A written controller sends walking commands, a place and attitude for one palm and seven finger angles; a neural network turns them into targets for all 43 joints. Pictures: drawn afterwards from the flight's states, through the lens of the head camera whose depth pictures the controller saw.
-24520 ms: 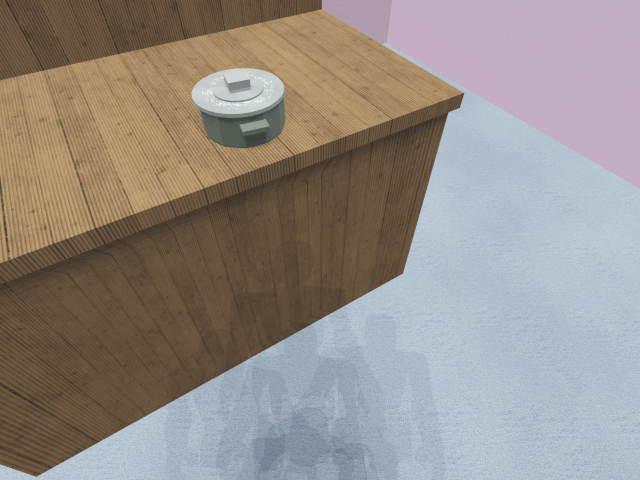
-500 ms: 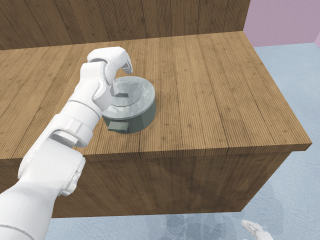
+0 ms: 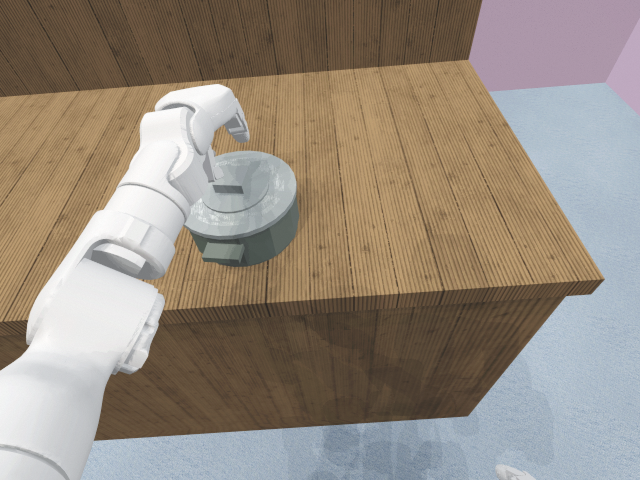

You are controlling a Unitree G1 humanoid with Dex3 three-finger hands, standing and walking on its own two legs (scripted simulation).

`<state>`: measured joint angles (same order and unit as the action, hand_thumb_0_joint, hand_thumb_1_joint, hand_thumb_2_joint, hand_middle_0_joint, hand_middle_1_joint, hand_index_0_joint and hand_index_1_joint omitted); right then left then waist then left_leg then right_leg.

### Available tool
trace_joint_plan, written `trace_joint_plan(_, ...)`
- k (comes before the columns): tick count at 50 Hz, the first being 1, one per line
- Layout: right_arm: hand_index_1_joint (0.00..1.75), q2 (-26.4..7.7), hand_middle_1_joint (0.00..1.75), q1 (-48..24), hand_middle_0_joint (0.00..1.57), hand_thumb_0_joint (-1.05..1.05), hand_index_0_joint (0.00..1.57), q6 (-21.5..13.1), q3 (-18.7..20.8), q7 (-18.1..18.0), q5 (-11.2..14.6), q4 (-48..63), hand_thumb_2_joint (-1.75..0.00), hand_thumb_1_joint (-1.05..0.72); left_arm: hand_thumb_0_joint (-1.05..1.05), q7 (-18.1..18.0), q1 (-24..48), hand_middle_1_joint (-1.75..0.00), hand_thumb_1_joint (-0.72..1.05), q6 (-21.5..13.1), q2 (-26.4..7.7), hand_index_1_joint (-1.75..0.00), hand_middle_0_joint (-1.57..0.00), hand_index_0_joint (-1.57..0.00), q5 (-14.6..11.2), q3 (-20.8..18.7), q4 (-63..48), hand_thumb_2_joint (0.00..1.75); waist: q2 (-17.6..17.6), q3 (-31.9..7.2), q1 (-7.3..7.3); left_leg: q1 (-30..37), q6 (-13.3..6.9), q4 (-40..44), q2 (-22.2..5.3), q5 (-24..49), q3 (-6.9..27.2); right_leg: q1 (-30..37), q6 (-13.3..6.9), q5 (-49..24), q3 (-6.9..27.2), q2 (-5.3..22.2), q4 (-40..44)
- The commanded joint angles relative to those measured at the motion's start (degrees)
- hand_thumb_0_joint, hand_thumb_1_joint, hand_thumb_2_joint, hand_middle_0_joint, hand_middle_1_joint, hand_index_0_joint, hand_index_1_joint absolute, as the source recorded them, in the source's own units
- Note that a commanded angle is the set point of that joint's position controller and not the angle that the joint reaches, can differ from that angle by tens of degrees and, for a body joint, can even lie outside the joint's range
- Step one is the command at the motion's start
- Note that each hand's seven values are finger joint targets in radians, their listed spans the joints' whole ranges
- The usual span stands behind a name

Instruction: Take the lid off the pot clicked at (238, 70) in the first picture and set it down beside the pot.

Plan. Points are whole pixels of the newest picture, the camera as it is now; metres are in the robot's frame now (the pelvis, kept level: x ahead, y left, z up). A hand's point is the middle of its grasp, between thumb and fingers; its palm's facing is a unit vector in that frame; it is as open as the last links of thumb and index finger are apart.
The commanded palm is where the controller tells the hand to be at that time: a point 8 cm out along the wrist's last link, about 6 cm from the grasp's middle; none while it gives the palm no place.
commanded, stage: lower the open fingers around the knob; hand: left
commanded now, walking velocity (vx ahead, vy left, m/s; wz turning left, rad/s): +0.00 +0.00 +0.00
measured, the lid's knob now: (232, 179) +0.51 +0.12 +0.10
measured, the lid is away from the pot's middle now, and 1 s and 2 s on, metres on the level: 0.00 0.00 0.00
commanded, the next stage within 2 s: close the fingers and squeeze the knob in 0.88 s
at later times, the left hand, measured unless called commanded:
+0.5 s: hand (224, 177) +0.48 +0.12 +0.13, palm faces -0.36 -0.05 -0.93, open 10.1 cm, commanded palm +0.48 +0.12 +0.19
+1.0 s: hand (223, 177) +0.48 +0.12 +0.13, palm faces -0.34 -0.08 -0.94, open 10.2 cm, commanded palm +0.47 +0.13 +0.19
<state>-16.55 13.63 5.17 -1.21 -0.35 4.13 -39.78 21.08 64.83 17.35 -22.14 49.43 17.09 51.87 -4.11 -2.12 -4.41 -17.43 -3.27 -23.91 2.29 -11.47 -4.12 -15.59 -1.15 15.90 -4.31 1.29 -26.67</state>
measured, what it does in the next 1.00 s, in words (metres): stands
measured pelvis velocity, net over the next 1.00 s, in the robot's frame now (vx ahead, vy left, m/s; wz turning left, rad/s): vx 0.01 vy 0.01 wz -0.01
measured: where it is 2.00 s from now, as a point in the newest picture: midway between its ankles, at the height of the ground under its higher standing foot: outside the picture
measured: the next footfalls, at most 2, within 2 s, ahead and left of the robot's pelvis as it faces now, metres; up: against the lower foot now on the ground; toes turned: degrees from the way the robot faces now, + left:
none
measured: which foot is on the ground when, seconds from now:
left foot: down 0.00-1.00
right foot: down 0.00-1.00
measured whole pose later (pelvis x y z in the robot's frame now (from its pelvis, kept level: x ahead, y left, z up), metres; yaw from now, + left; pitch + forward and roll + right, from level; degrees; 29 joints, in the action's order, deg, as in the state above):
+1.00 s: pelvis +0.01 +0.01 +0.00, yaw -1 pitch +7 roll +0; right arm -16.3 14.5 7.2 -0.6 0.6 3.8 -39.1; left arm 18.0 61.4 16.0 -19.6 50.2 17.1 53.7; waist -3.9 -3.2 -4.8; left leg -19.9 -3.9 -25.3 2.3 -12.9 -4.6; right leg -17.6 -0.4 16.2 -3.6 1.3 -26.5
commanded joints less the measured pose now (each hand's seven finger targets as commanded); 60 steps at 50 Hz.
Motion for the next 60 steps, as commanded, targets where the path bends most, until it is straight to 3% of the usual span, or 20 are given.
trace_joint_plan(1, 0.3, -6.4, 0.3, -3.4, 0.2, 0.0, 0.2, -1.6, 2.6, 0.9, 0.0, 7.8, -0.9, -0.9, 0.0, -0.1, 23.7, -0.08, -0.34, 0.8, -4.7, -0.08, -0.85, -0.85, 1.3, 0.7, -10.1, 1.55, 5.5, -20.5, 0.17, 14.0, -1.6, -0.9, 1.1, 16.6, 5.7, 1.2, -0.9, -22.2, 2.1, -1.2, 2.3)
trace_joint_plan(6, 0.3, -6.6, 0.3, -2.9, 0.2, 0.0, 0.2, -2.2, 3.0, 0.2, -0.2, 8.3, -0.9, -0.9, 0.0, 0.6, 34.0, -0.08, -0.34, -1.0, -13.2, -0.08, -0.85, -0.85, 0.9, -4.9, -19.7, 1.55, 6.8, -25.5, -0.72, 16.7, -2.5, -1.4, 1.4, 17.3, 6.1, 4.9, -0.6, -25.8, 3.1, -1.5, 2.9)
trace_joint_plan(8, 0.3, -6.6, 0.3, -1.8, 0.2, 0.0, 0.2, -2.5, 2.7, -0.5, -0.2, 7.1, -0.9, -0.9, 0.0, -0.5, 34.3, -0.08, -0.34, -1.7, -16.1, -0.08, -0.85, -0.85, 1.7, -6.9, -15.8, 1.55, 7.6, -23.8, -0.54, 15.9, -2.4, -0.8, 1.3, 16.8, 6.2, 4.5, -0.7, -25.2, 3.0, -1.7, 2.9)
trace_joint_plan(12, 0.3, -6.7, 0.3, -0.4, 0.2, 0.0, 0.2, -1.9, 2.8, 0.1, 0.1, 5.3, -0.9, -0.9, 0.0, -1.5, 25.3, -0.08, -0.34, -0.2, -7.8, -0.08, -0.85, -0.85, 1.3, -2.2, -4.7, 1.55, 9.4, -16.3, -0.67, 12.0, -1.8, -0.1, 0.8, 14.4, 5.8, -0.3, -0.8, -21.0, 1.5, -2.0, 2.9)
trace_joint_plan(14, 0.3, -6.9, 0.3, -1.1, 0.2, 0.0, 0.2, -1.4, 3.0, 0.7, -0.2, 6.1, -0.9, -0.9, 0.0, -1.4, 23.3, -0.08, -0.34, -0.2, -3.8, -0.08, -0.85, -0.85, 0.8, 0.3, -5.6, 1.55, 6.2, -18.0, -0.39, 13.6, -1.5, -0.7, 0.6, 17.1, 6.0, -1.7, -1.2, -20.9, 1.4, -1.6, 2.4)
trace_joint_plan(19, 0.3, -6.3, 0.3, -1.2, 0.2, 0.0, 0.2, -1.6, 3.4, 0.4, -0.8, 7.4, -0.9, -0.9, 0.0, -1.9, 32.0, -0.08, -0.34, -2.8, -7.0, -0.08, -0.85, -0.85, 0.8, -1.6, -16.1, 1.55, 4.0, -27.2, -1.41, 19.1, -1.9, -2.7, 0.5, 22.4, 7.0, 0.2, -1.0, -24.0, 2.2, -1.6, 2.2)
trace_joint_plan(20, 0.3, -6.4, 0.3, 0.0, 0.2, 0.0, 0.2, -1.8, 3.4, 0.2, -0.8, 6.5, -0.9, -0.9, 0.0, -2.6, 33.5, -0.08, -0.34, -2.9, -11.4, -0.08, -0.85, -0.85, 1.8, -4.7, -14.8, 1.55, 5.3, -27.3, -1.32, 19.0, -1.9, -2.5, 0.3, 21.5, 7.1, 0.8, -0.9, -24.1, 2.4, -2.0, 2.2)
trace_joint_plan(25, 0.3, -7.1, 0.3, 1.3, 0.2, 0.0, 0.2, -1.0, 3.0, 0.0, -0.3, 4.4, -0.9, -0.9, 0.0, -4.2, 26.0, -0.08, -0.34, -0.4, -7.2, -0.08, -0.85, -0.85, 1.2, -2.9, -0.7, 1.55, 9.5, -18.9, -1.43, 11.5, -1.7, -1.1, 0.5, 15.5, 5.8, -1.5, -0.9, -21.2, 1.6, -2.2, 2.2)
trace_joint_plan(29, 0.3, -6.9, 0.3, 0.9, 0.2, 0.0, 0.2, -0.8, 3.2, 0.5, -0.7, 5.8, -0.9, -0.9, 0.0, -3.7, 23.2, -0.08, -0.34, -1.5, -4.9, -0.08, -0.85, -0.85, 1.2, -1.7, -2.9, 1.55, 6.6, -23.6, -0.96, 14.3, -1.7, -2.8, 0.2, 22.7, 6.1, -0.7, -1.0, -24.7, 1.9, -1.7, 1.4)
trace_joint_plan(30, 0.3, -6.9, 0.3, 0.9, 0.2, 0.0, 0.2, -0.6, 3.3, 0.6, -0.9, 5.9, -0.9, -0.9, 0.0, -3.6, 24.6, -0.08, -0.34, -1.8, -7.1, -0.08, -0.85, -0.85, 1.9, -3.2, -5.6, 1.55, 6.2, -25.4, -0.66, 15.6, -1.7, -3.0, 0.0, 24.4, 6.2, -0.1, -0.8, -25.8, 2.1, -1.8, 1.1)
trace_joint_plan(34, 0.3, -6.8, 0.3, 1.3, 0.2, 0.0, 0.2, -0.3, 3.6, 0.5, -0.7, 6.2, -0.9, -0.9, 0.0, -3.6, 27.1, -0.08, -0.34, -1.9, -6.6, -0.08, -0.85, -0.85, 1.0, -2.8, -7.1, 1.55, 6.5, -23.9, -1.35, 14.9, -2.0, -3.0, 0.1, 24.1, 6.1, -0.4, -0.9, -25.8, 2.0, -1.9, 1.8)
trace_joint_plan(35, 0.3, -7.0, 0.3, 1.4, 0.2, 0.0, 0.2, -0.4, 3.6, 0.5, -0.8, 6.2, -0.9, -0.9, 0.0, -3.9, 25.9, -0.08, -0.34, -1.9, -11.1, -0.08, -0.85, -0.85, 1.3, -6.5, -7.0, 1.55, 7.4, -25.1, -0.49, 14.9, -2.1, -2.9, 0.0, 23.7, 6.0, 1.4, -0.7, -26.3, 2.2, -2.0, 1.6)
trace_joint_plan(39, 0.3, -6.9, 0.3, 1.5, 0.2, 0.0, 0.2, -0.1, 3.5, 0.5, -0.4, 6.2, -0.9, -0.9, 0.0, -3.5, 23.4, -0.08, -0.34, -1.4, -6.4, -0.08, -0.85, -0.85, 1.0, -2.6, -5.3, 1.55, 7.7, -21.8, -0.98, 13.5, -2.2, -2.8, 0.0, 23.6, 5.7, -0.3, -0.8, -25.9, 1.8, -2.0, 2.0)
trace_joint_plan(42, 0.3, -7.0, 0.3, 1.1, 0.2, 0.0, 0.2, -0.1, 3.2, 0.7, -0.4, 6.3, -0.9, -0.9, 0.0, -3.9, 22.7, -0.08, -0.34, -1.5, -10.4, -0.08, -0.85, -0.85, 2.0, -5.3, -6.1, 1.55, 6.5, -22.6, -0.26, 14.3, -1.9, -2.5, -0.1, 22.8, 5.8, 0.3, -0.8, -24.8, 1.9, -2.2, 1.7)
trace_joint_plan(44, 0.3, -6.7, 0.3, 0.5, 0.2, 0.0, 0.2, 0.2, 3.3, 0.8, -0.3, 6.9, -0.9, -0.9, 0.0, -3.7, 22.6, -0.08, -0.34, -1.8, -6.7, -0.08, -0.85, -0.85, 1.2, -2.6, -7.3, 1.55, 5.8, -22.6, -0.6, 14.2, -1.9, -2.7, 0.0, 23.4, 5.9, -0.3, -1.0, -24.7, 1.9, -2.0, 1.8)
trace_joint_plan(49, 0.3, -7.1, 0.3, 0.6, 0.2, 0.0, 0.2, 0.4, 3.2, 0.4, -0.1, 6.4, -0.9, -0.9, 0.0, -4.2, 24.0, -0.08, -0.34, -0.9, -9.7, -0.08, -0.85, -0.85, 1.5, -4.4, -6.0, 1.55, 6.9, -21.4, -0.74, 12.4, -1.9, -1.9, 0.0, 18.4, 5.5, 0.2, -1.0, -22.9, 1.9, -2.0, 2.1)
trace_joint_plan(50, 0.3, -6.8, 0.3, 0.3, 0.2, 0.0, 0.2, 0.2, 3.1, 0.4, -0.1, 6.7, -0.9, -0.9, 0.0, -4.2, 25.0, -0.56, -0.15, -0.9, -9.3, -0.56, -0.58, -0.58, 1.8, -3.7, -6.8, 1.09, 6.8, -22.4, -0.8, 13.3, -1.9, -2.0, 0.2, 17.9, 5.5, 0.2, -0.9, -22.7, 2.0, -2.1, 2.0)
trace_joint_plan(54, 0.3, -6.5, 0.3, -0.1, 0.2, 0.0, 0.2, 0.0, 3.3, 0.5, -0.3, 7.2, -0.9, -0.9, 0.0, -4.0, 24.1, -0.65, -0.11, -1.3, -7.7, -0.65, -0.57, -0.57, 1.6, -3.0, -8.8, 1.09, 5.4, -24.1, -0.62, 15.0, -1.9, -2.8, 0.1, 21.1, 5.9, -0.2, -1.0, -23.6, 2.1, -1.9, 2.0)
trace_joint_plan(58, 0.3, -6.9, 0.3, 0.2, 0.2, 0.0, 0.2, 0.2, 2.9, 0.1, 0.0, 6.4, -0.9, -0.9, 0.0, -4.0, 24.3, -0.73, -0.07, -0.9, -10.8, -0.73, -0.57, -0.57, 1.7, -4.8, -5.2, 1.08, 8.1, -21.3, -0.89, 12.0, -2.0, -1.9, 0.3, 16.5, 5.2, 0.9, -0.8, -22.9, 2.1, -2.1, 2.1)
trace_joint_plan(60, 0.3, -6.6, 0.3, -0.4, 0.2, 0.0, 0.2, 0.0, 3.1, 0.1, -0.1, 6.9, -0.9, -0.9, 0.0, -3.8, 26.1, -0.76, -0.05, -1.5, -8.6, -0.76, -0.57, -0.57, 1.5, -3.0, -8.2, 1.08, 6.0, -23.5, -1.09, 14.2, -2.0, -2.4, 0.3, 18.5, 5.7, 0.5, -0.9, -23.4, 2.4, -1.9, 1.9)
